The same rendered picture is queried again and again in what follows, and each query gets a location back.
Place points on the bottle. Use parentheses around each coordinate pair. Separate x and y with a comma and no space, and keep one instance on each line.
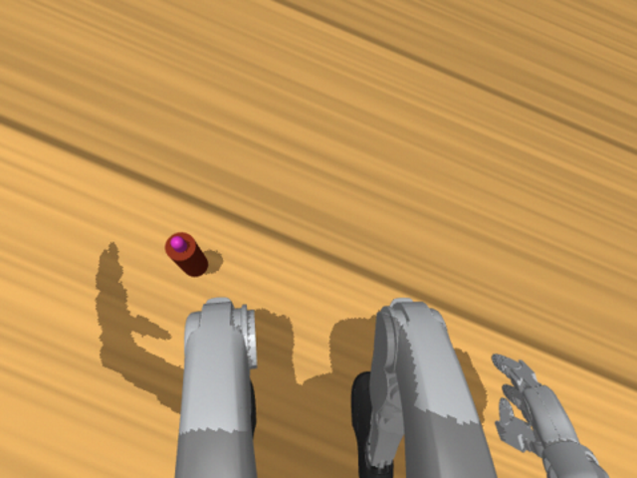
(184,251)

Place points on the right robot foot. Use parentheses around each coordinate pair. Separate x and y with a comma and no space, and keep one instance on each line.
(361,409)

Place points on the right robot arm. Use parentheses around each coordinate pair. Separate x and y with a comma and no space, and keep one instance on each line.
(571,460)

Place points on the right robot hand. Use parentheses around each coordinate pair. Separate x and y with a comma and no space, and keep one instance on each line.
(540,408)

